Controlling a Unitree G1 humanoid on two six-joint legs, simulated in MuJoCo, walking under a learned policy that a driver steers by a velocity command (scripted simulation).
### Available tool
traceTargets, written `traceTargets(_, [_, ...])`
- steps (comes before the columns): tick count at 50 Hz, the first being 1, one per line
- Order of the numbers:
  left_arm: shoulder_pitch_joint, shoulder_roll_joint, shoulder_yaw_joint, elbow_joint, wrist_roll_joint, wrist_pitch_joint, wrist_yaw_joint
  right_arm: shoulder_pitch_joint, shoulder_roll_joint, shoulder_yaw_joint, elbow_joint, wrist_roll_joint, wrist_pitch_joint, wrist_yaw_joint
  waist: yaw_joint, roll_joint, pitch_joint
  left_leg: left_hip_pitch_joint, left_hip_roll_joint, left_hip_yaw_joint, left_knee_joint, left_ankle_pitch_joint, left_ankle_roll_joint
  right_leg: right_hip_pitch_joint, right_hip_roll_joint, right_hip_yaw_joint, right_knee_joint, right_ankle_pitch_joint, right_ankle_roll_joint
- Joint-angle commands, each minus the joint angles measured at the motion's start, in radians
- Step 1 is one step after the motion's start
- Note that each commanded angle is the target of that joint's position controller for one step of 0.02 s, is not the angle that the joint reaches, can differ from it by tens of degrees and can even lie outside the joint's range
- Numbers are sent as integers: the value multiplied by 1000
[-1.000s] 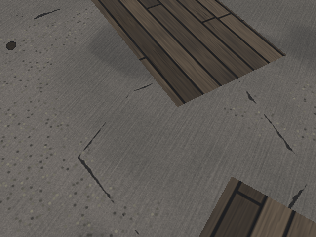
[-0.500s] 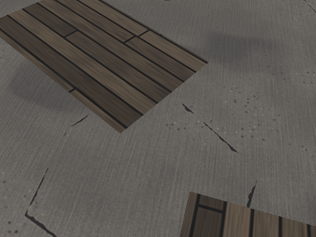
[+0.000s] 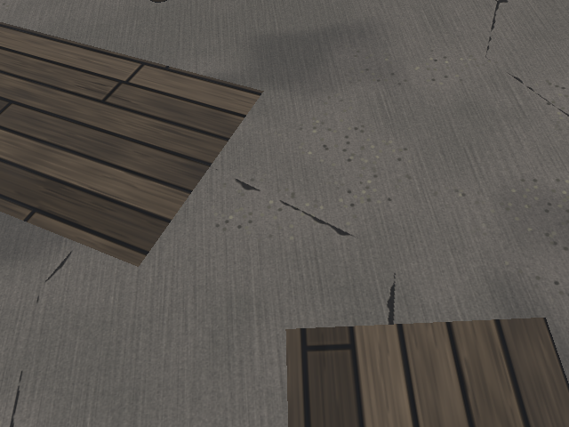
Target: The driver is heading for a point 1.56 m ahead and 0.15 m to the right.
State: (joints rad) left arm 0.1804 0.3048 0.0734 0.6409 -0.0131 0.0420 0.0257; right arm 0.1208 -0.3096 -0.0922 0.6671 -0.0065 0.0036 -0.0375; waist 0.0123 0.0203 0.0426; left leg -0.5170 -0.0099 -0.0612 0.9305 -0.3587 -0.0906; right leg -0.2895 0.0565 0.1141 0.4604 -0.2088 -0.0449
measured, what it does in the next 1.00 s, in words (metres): walks ahead, turning right: left foot, then right foot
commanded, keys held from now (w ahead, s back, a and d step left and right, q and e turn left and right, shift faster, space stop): e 0.36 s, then no key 0.12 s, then w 0.52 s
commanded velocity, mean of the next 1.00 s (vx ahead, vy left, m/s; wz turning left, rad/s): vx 0.16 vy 0.00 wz -0.35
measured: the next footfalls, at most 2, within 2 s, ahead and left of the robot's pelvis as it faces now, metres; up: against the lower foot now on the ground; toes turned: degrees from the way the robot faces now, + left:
left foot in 0.18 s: +0.07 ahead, +0.13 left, +0.00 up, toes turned -12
right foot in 0.58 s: -0.02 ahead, -0.11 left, +0.00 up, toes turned -18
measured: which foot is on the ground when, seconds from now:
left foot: up 0.00-0.16, down 0.18-0.58, up 0.60-1.00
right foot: down 0.00-0.18, up 0.20-0.56, down 0.58-1.00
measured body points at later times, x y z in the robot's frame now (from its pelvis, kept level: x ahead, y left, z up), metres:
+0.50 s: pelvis -0.01 +0.02 +0.00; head +0.03 +0.02 +0.45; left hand +0.22 +0.25 -0.10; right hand +0.06 -0.28 -0.10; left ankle +0.03 +0.14 -0.74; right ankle -0.06 -0.11 -0.70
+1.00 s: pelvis +0.11 -0.04 -0.01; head +0.14 -0.06 +0.44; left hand +0.20 +0.23 -0.12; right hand +0.24 -0.34 -0.10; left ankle +0.32 +0.04 -0.71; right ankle -0.06 -0.10 -0.74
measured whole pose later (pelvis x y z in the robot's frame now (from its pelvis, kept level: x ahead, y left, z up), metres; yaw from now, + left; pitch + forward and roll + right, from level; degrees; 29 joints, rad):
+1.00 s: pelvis +0.11 -0.04 -0.01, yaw -19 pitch +2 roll +0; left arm 0.44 0.28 0.05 0.79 -0.02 -0.05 0.01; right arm 0.08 -0.29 -0.05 0.70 0.02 -0.07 0.05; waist 0.08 0.04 0.02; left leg -0.60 0.06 0.00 0.59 0.01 -0.01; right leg 0.10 0.02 0.02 0.19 -0.32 -0.02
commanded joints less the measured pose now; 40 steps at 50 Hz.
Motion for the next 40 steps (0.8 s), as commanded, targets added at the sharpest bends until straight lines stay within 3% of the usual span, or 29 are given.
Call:
traceTargets(1, [-29, 186, 54, -69, 0, -8, 6, -41, -62, -12, -77, 5, -19, 8, 10, -168, -130, 8, -13, -20, -123, 5, 2, 141, -230, 279, -87, 254, -183])
traceTargets(6, [-53, 189, 55, -73, -9, 0, -8, -21, -77, -19, -79, 17, -37, 27, 6, -189, -126, 129, -41, -28, -315, -6, 28, 126, -214, 397, -52, 279, -171])
traceTargets(8, [-87, 177, 51, -80, -22, 6, -3, 36, -74, -24, -60, 15, -46, 32, -37, -178, -133, 256, -39, -10, -531, 147, 51, 97, -170, 400, -6, 254, -124])
traceTargets(9, [-68, 150, 43, -81, -21, 5, 1, 59, -106, -34, -55, 7, -46, 29, -35, -137, -151, 370, 41, -54, -582, 250, 81, 26, -129, 370, 45, 128, -76])
traceTargets(10, [-7, 90, 28, -77, -3, 3, -1, 57, -168, -44, -71, -10, -39, 21, 6, 80, -181, 480, 252, -239, -598, 420, 164, -96, -21, 226, 256, -196, -13])
traceTargets(11, [-15, 141, 48, -100, -14, -7, 1, 43, -203, -51, -64, -42, -36, 27, 15, 283, -113, 421, 401, -451, -626, 550, 337, -280, 87, 64, 452, -463, 43])
traceTargets(12, [16, 217, 73, -73, -1, -11, 4, 13, -147, -36, -86, -32, -40, 26, 14, 176, -106, 396, 416, -416, -623, 527, 374, -292, 10, 74, 644, -428, 81])
traceTargets(13, [26, 228, 84, -50, -9, -5, 3, -26, -100, -22, -92, -23, -39, 21, 27, 123, -90, 371, 352, -311, -611, 484, 334, -293, 0, 62, 713, -360, 99])
traceTargets(14, [48, 199, 81, -24, -11, 8, 7, -53, -87, -16, -100, -13, -37, 17, 35, 94, -78, 368, 291, -225, -603, 429, 295, -296, -7, 46, 752, -305, 120])
traceTargets(15, [46, 177, 76, -25, -10, 18, 6, -59, -81, -13, -98, 0, -34, 13, 24, 99, -62, 377, 275, -184, -600, 439, 290, -324, -13, 36, 784, -256, 137])
traceTargets(17, [13, 129, 60, -42, -18, 21, -2, -33, -85, -10, -89, -6, -24, 3, 0, 122, -56, 386, 236, -95, -610, 459, 292, -322, -25, -23, 732, -207, 156])
traceTargets(19, [-40, 103, 47, -69, -17, 17, -5, 16, -100, -15, -75, -12, -15, -4, -40, 143, -78, 454, 251, -83, -604, 488, 313, -324, -44, -45, 629, -209, 167])
traceTargets(22, [-53, 68, 25, -84, 1, 12, -14, 13, -138, -25, -64, -3, -7, 7, -47, 149, -117, 452, 274, -58, -585, 533, 324, -200, -66, -77, 445, -254, 152])
traceTargets(24, [-39, 75, 23, -80, 1, 12, -17, 5, -155, -28, -57, 8, -4, 19, -46, 165, -123, 425, 284, -52, -576, 562, 327, -115, -59, -112, 335, -244, 137])
traceTargets(26, [-7, 76, 21, -68, -4, 12, -24, 26, -161, -26, -39, 26, -2, 26, -39, 159, -129, 388, 282, -58, -593, 322, 314, -23, -45, -145, 185, -181, 104])
traceTargets(28, [83, 68, 21, -24, -5, 5, -34, 30, -133, -11, -21, 41, -6, 33, 12, 129, -109, 239, 247, -35, -573, 52, 264, 191, -14, -182, -30, -55, 43])
traceTargets(29, [150, 78, 23, -2, -8, 0, -30, 43, -78, 11, -8, 28, -15, 40, 37, 74, -123, 127, 202, 11, -502, -68, 201, 344, -46, -120, -63, -68, 16])
traceTargets(30, [249, 149, 34, 11, -3, -7, -17, 17, 15, 45, -30, -12, -27, 56, 55, -167, -160, -55, 99, 132, -178, -227, 100, 485, -284, 196, -131, -84, -56])
traceTargets(31, [258, 270, 61, 4, 18, -29, -28, -55, -56, 21, -87, 14, -39, 44, 87, -278, -69, -262, 23, 102, -2, -297, 74, 344, -450, 509, -257, -346, -244])
traceTargets(32, [209, 214, 47, -5, 24, -58, -31, -93, -133, -3, -86, 40, -48, 37, 90, -196, 16, -298, 73, 28, 106, -217, 84, 284, -430, 512, -311, -487, -266])
traceTargets(33, [162, 160, 27, 3, 18, -76, -27, -62, -146, -11, -70, 45, -52, 40, 54, -212, 69, -324, 94, 13, 119, -107, 97, 264, -387, 434, -326, -509, -227])
traceTargets(35, [122, 123, 12, 5, 7, -92, -19, -19, -131, -15, -32, 21, -62, 42, 27, -178, 76, -316, 113, 11, 98, 48, 95, 270, -319, 304, -339, -360, -168])
traceTargets(37, [144, 106, 6, 11, 16, -104, -15, -10, -92, -7, -16, 19, -75, 50, 22, -145, 50, -292, 112, 27, 83, 183, 85, 274, -285, 212, -350, -189, -152])
traceTargets(40, [175, 104, 6, 29, 13, -112, -13, -30, -65, 3, -12, 18, -80, 54, 32, -117, 28, -275, 106, 41, -31, 297, 57, 292, -260, 114, -355, -39, -148])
